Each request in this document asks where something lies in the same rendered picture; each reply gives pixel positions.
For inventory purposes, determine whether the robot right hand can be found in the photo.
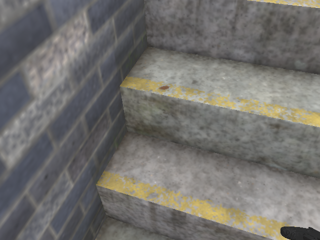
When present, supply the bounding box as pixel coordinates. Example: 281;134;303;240
280;226;320;240

